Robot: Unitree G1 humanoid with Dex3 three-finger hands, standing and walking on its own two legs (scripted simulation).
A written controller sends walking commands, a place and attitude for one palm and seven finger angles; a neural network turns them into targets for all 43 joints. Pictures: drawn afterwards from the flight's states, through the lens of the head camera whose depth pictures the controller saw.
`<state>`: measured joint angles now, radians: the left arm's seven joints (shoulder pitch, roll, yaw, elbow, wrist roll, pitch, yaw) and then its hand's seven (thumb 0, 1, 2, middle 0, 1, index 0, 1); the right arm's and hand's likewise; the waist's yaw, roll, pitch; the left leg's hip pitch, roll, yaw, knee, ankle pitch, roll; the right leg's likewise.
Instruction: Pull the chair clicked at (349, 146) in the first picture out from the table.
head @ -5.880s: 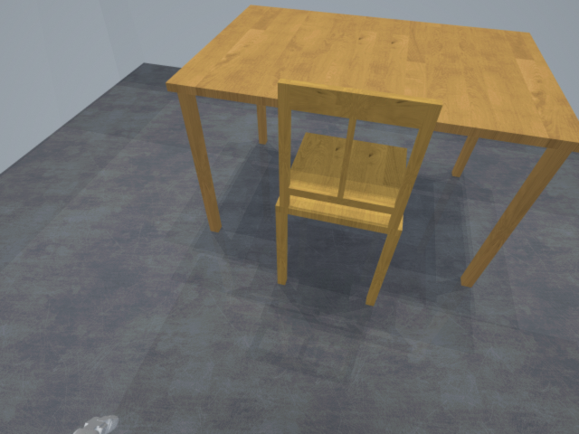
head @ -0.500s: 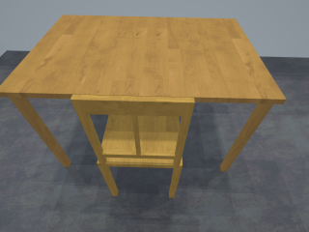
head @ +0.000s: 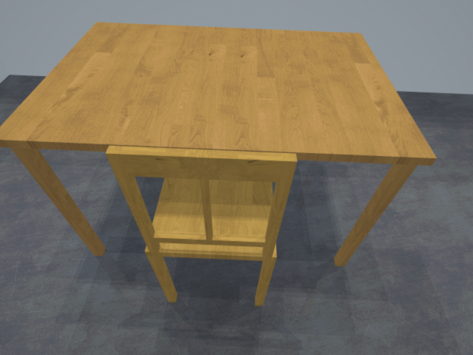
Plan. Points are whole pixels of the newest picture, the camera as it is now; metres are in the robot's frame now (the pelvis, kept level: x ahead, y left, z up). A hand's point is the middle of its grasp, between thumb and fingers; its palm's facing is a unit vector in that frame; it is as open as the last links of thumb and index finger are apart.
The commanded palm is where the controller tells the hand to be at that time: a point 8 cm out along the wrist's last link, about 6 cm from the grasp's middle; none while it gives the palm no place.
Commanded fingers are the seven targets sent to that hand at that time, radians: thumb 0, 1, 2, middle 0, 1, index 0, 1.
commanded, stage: look again from close up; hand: left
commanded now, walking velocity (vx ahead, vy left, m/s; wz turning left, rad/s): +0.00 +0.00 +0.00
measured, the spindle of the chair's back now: (207, 210) +0.45 +0.10 -0.11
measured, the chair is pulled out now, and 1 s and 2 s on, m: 0.00 0.00 0.00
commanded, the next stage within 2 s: shuffle to correct the standing spot in 0.38 s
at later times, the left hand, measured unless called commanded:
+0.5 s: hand out of the picture -0.02 +0.16 -0.18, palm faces +0.03 -0.99 -0.16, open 7.4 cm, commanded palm none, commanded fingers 0.00 0.90 0.90 -0.20 -0.30 -0.20 -0.30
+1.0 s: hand out of the picture +0.03 +0.12 -0.19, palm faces +0.01 -0.98 -0.21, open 7.4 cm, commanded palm none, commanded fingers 0.00 0.90 0.90 -0.20 -0.30 -0.20 -0.30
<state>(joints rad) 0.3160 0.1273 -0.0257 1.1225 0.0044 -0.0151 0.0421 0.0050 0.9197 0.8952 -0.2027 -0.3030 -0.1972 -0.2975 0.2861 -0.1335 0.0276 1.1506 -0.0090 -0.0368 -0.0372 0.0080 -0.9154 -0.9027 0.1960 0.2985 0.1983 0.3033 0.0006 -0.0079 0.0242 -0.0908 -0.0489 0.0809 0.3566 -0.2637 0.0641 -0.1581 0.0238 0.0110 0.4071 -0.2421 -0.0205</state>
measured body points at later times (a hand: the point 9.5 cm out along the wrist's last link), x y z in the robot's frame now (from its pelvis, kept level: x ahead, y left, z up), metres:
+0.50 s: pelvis +0.00 +0.00 +0.00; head +0.01 +0.01 +0.45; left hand -0.02 +0.21 -0.16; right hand -0.02 -0.20 -0.16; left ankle -0.04 +0.07 -0.74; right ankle -0.02 -0.11 -0.74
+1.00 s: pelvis +0.02 -0.06 -0.01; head +0.05 -0.06 +0.43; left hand +0.03 +0.17 -0.17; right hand -0.01 -0.28 -0.18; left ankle -0.04 +0.06 -0.74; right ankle +0.01 -0.16 -0.74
